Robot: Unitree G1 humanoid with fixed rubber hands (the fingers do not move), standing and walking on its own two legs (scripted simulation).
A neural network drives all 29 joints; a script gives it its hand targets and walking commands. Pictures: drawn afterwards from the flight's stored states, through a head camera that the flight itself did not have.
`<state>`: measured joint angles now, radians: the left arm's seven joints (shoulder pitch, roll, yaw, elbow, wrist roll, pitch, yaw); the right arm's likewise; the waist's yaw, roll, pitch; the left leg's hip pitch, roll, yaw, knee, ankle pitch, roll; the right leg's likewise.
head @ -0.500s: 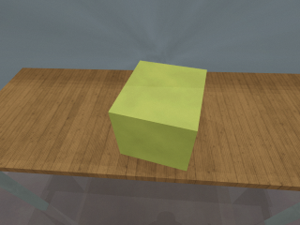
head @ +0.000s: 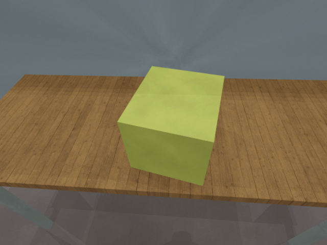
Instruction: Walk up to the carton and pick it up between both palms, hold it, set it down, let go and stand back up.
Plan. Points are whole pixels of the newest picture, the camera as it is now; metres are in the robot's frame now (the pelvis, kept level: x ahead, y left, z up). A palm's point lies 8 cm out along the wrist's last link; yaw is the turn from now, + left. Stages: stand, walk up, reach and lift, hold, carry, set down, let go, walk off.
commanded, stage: stand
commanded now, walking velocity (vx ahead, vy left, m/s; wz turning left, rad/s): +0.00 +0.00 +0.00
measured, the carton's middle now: (176, 123) +0.45 +0.01 +0.03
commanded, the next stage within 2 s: none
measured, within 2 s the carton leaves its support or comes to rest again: neither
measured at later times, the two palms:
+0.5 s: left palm out of the picture +0.01 +0.30 -0.12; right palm out of the picture +0.07 -0.29 -0.12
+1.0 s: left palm out of the picture +0.00 +0.30 -0.12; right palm out of the picture +0.06 -0.29 -0.12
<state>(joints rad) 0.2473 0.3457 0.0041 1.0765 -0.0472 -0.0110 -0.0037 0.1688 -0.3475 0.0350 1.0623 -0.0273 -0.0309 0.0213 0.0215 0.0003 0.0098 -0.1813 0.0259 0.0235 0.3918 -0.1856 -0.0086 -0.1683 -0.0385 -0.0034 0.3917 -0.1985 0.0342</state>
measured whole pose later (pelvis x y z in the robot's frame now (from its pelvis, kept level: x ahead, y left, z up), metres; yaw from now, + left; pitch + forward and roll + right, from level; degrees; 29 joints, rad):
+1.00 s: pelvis -0.01 +0.00 +0.00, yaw +0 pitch -2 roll +0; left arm 0.24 0.35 0.00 1.11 -0.05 -0.01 -0.01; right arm 0.17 -0.35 0.04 1.07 -0.03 -0.03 0.02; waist 0.02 0.00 0.01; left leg -0.18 0.03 0.02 0.38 -0.17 -0.01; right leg -0.17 -0.04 0.00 0.39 -0.18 0.03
